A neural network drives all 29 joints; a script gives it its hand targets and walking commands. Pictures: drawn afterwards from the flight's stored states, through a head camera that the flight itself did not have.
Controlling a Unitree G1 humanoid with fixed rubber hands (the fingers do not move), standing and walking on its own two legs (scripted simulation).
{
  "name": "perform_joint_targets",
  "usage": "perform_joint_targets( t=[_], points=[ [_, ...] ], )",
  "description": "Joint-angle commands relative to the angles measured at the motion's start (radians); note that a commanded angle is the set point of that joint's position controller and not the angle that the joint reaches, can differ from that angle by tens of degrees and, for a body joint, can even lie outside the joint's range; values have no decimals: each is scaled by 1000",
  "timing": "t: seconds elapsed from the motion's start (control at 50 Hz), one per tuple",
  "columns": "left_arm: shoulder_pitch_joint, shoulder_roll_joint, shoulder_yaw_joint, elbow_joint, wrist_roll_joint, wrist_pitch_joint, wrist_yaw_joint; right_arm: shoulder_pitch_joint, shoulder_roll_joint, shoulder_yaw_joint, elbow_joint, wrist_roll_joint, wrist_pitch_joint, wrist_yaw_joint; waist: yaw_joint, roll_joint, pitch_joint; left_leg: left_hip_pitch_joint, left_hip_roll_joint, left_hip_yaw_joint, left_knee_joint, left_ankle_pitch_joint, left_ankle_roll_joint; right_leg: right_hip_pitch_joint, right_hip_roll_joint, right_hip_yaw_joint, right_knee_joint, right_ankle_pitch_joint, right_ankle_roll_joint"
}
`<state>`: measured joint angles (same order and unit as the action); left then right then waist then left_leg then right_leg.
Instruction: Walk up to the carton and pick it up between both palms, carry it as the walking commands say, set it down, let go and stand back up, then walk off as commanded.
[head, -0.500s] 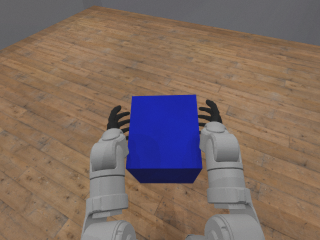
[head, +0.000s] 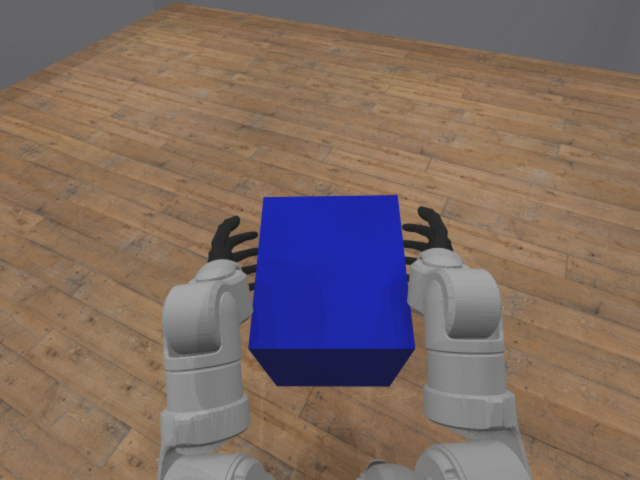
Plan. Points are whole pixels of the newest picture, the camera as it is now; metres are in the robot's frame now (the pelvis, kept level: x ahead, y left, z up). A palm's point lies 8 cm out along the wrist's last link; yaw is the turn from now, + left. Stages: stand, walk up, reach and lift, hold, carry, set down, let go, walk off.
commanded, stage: carry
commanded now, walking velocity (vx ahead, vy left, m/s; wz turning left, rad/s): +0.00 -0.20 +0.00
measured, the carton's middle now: (331, 299) +0.33 +0.01 +0.03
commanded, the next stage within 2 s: none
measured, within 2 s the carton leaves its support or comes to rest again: neither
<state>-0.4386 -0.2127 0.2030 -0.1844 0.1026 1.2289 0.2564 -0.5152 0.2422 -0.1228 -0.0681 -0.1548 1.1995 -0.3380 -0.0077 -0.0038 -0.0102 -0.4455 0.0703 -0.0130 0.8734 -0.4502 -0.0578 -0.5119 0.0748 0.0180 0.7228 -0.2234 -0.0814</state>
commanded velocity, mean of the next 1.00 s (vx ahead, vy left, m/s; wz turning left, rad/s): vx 0.00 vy -0.12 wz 0.00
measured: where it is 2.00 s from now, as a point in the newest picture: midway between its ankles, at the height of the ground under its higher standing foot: outside the picture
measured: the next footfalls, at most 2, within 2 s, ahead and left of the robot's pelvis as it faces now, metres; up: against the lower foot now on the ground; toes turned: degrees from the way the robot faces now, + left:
left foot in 0.12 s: +0.01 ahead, +0.18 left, +0.00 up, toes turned +1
left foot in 0.80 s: -0.06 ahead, +0.10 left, +0.00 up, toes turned +1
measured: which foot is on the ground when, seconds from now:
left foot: up 0.00-0.10, down 0.12-0.68, up 0.70-0.78, down 0.80-0.96, up 0.98-1.00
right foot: down 0.00-0.84, up 0.86-0.92, down 0.94-1.00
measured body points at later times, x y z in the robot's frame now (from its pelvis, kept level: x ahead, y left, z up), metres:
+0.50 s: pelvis -0.06 -0.02 +0.00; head -0.05 -0.01 +0.45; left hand +0.26 +0.11 +0.10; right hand +0.27 -0.14 +0.12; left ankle -0.07 +0.15 -0.71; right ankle +0.09 -0.07 -0.71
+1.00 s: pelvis -0.12 -0.08 +0.01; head -0.13 -0.09 +0.46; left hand +0.21 +0.02 +0.13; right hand +0.20 -0.23 +0.13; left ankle -0.10 +0.10 -0.71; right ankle +0.00 -0.13 -0.71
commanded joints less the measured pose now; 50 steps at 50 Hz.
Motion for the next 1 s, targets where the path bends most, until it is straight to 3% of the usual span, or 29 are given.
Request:
perform_joint_targets(
  t=[0.0, 0.06, 0.08, 0.12, 0.14, 0.22, 0.26, 0.28, 0.32, 0.4, 0.42, 0.46, 0.48, 0.5, 0.58, 0.62, 0.64, 0.68, 0.72, 0.74, 0.76, 0.78, 0.8, 0.82, 0.86, 0.9, 0.92, 0.94, 0.98],
  points=[
    [-458, -1011, -606, -97, -351, -40, -180, -375, 1005, 512, -189, 407, -27, 228, 11, -171, -568, 66, -63, 138, -117, -67, 22, 383, -256, 215, -346, 249, -48],
    [-451, -1003, -626, -115, -358, -45, -175, -314, 1008, 493, -158, 409, -25, 236, -13, -95, -617, 250, 23, 53, -386, 113, 47, 350, -216, 138, -194, 446, -6],
    [-469, -1008, -633, -129, -368, -49, -176, -348, 1010, 494, -188, 415, -32, 237, -18, -33, -618, 347, 92, -36, -393, 194, 74, 250, -182, 108, -161, 386, 29],
    [-503, -1013, -657, -164, -380, -53, -178, -326, 1005, 480, -192, 408, -46, 243, -15, 316, -597, 438, 349, -298, -337, 770, 175, 32, -71, -29, -19, 49, 85],
    [-533, -1011, -655, -167, -380, -53, -182, -360, 1009, 491, -200, 405, -44, 243, 3, 323, -553, 347, 398, -311, -327, 710, 181, 25, -112, 9, -2, -160, 70],
    [-549, -1014, -669, -168, -385, -57, -181, -311, 1006, 472, -147, 383, -45, 246, 12, 198, -513, 110, 193, -82, -247, 399, 29, 311, -109, 27, -205, 56, 36],
    [-476, -978, -654, -123, -364, -47, -178, -291, 987, 474, -152, 381, -39, 249, 7, -136, -579, -15, 11, 92, -17, -29, -24, 453, -304, 271, -324, 312, 15],
    [-433, -983, -645, -81, -355, -40, -178, -300, 981, 479, -141, 378, -36, 243, 8, -211, -569, -50, -29, 131, 49, -201, -23, 460, -343, 339, -360, 271, -5],
    [-434, -979, -636, -89, -353, -39, -189, -281, 989, 488, -123, 367, -31, 247, 2, -196, -535, 39, -43, 136, 67, -144, 11, 330, -293, 248, -494, -112, 56],
    [-480, -980, -621, -123, -350, -49, -188, -316, 999, 501, -144, 389, -34, 245, 2, -209, -543, 236, -63, 194, -236, -60, 51, 288, -195, 85, -507, 8, 131],
    [-470, -990, -626, -104, -343, -41, -187, -311, 993, 492, -135, 385, -33, 246, -6, -178, -547, 304, -49, 209, -353, -15, 61, 266, -173, 31, -481, 32, 161],
    [-501, -1003, -647, -94, -355, -37, -190, -334, 997, 476, -140, 392, -39, 248, -25, 162, -519, 410, 188, -128, -527, -2, 145, 65, -74, -71, -268, -35, 192],
    [-528, -991, -658, -141, -365, -43, -192, -348, 1001, 479, -151, 395, -41, 252, -18, 406, -504, 313, 398, -388, -502, 155, 210, 11, -63, -44, -19, -196, 140],
    [-577, -997, -670, -175, -377, -47, -190, -329, 1020, 464, -137, 390, -39, 250, -8, 406, -494, 173, 455, -368, -481, 174, 228, 63, -127, 48, 124, -191, 111],
    [-544, -1005, -647, -120, -369, -45, -181, -319, 1004, 464, -112, 367, -31, 248, 19, 147, -441, 8, 184, -31, -263, 107, 0, 343, -107, 30, -205, 26, 73],
    [-435, -967, -617, -28, -326, -26, -181, -237, 978, 450, -57, 338, -20, 247, 11, -217, -498, 6, -35, 177, -50, -135, -32, 373, -287, 242, -501, 41, 122],
    [-446, -972, -610, -28, -334, -24, -185, -279, 975, 461, -81, 347, -24, 245, 3, -279, -521, 86, -63, 192, 38, -173, -3, 305, -306, 259, -579, -154, 144],
    [-506, -966, -597, -43, -333, -19, -193, -299, 979, 467, -93, 344, -24, 246, -15, -262, -473, 247, -121, 247, 52, -136, 37, 174, -242, 128, -764, -396, 313],
    [-467, -951, -579, -57, -315, -23, -196, -278, 996, 496, -96, 363, -17, 247, -28, -303, -466, 400, -146, 335, -167, -164, 80, 139, -158, -38, -810, -310, 447],
    [-490, -979, -587, -74, -315, -28, -191, -308, 1003, 498, -119, 381, -22, 244, -25, -272, -489, 455, -146, 372, -360, -188, 98, 193, -122, -87, -748, -202, 491],
    [-505, -987, -606, -100, -321, -36, -189, -305, 1009, 493, -133, 402, -33, 249, -41, -111, -526, 502, -77, 318, -647, -115, 152, 238, -40, -149, -488, -69, 511],
    [-535, -1012, -636, -124, -354, -33, -189, -329, 1010, 466, -146, 400, -35, 249, -26, 307, -547, 398, 151, -76, -658, -57, 190, 258, -14, -120, -49, -59, 326],
    [-545, -992, -622, -128, -353, -33, -184, -342, 1004, 454, -138, 405, -26, 255, -6, 457, -452, 178, 338, -328, -582, -70, 239, 175, -57, 10, 123, -133, 165],
    [-541, -1004, -648, -144, -358, -31, -183, -290, 1014, 435, -111, 387, -28, 253, 1, 443, -419, -27, 371, -315, -587, -104, 252, 265, -120, 102, 244, -93, 125],
    [-482, -1027, -646, -94, -331, -41, -179, -295, 1030, 472, -119, 381, -25, 260, 39, 242, -433, 39, 173, -36, -420, 23, 73, 326, -129, 77, -148, 97, 78],
    [-515, -1002, -630, -56, -335, -27, -182, -276, 1008, 453, -72, 362, -19, 261, 20, 43, -438, 52, 49, 43, -236, 40, 2, 432, -166, 121, -358, 63, 91],
    [-511, -976, -597, -27, -324, -18, -183, -308, 997, 460, -82, 363, -16, 255, 11, -137, -447, -36, -18, 80, -136, -50, -4, 489, -287, 277, -393, 83, 84],
    [-482, -957, -578, 11, -312, -11, -186, -347, 964, 460, -82, 357, -10, 249, 9, -190, -416, -62, -29, 75, -79, -98, 8, 419, -384, 354, -441, -62, 58],
    [-489, -931, -549, -9, -307, -5, -184, -341, 970, 477, -69, 354, -1, 242, 1, -151, -443, 49, -67, 92, 7, -62, 57, 326, -325, 282, -585, -388, 144]
  ],
)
